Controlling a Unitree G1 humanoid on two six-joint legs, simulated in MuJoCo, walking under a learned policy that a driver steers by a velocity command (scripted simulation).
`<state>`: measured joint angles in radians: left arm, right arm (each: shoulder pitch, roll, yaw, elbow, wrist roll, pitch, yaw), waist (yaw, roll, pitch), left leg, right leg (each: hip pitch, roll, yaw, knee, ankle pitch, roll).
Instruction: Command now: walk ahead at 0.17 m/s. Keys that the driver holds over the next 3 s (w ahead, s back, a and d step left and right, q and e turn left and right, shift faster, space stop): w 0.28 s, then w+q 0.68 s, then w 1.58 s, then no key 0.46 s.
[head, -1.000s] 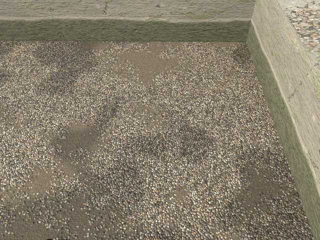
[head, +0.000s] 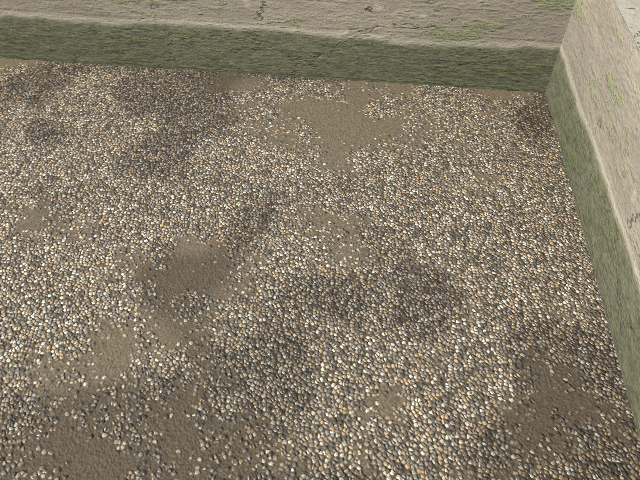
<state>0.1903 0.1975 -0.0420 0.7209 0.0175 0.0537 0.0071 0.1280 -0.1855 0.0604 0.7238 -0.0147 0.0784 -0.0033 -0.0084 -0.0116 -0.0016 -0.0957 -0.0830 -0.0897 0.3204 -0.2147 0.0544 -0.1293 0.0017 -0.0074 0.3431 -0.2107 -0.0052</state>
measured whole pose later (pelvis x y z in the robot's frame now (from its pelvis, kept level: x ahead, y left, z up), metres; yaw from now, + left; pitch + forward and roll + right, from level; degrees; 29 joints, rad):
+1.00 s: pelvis -0.02 +0.00 -0.03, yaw +13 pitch -1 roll -2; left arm 0.15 0.19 0.01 0.58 0.03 0.05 0.01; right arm 0.08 -0.20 0.02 0.56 0.02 0.09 0.00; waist -0.01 0.00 -0.01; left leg -0.34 -0.18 -0.25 0.75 -0.37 0.06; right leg -0.26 -0.07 -0.21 0.68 -0.40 0.01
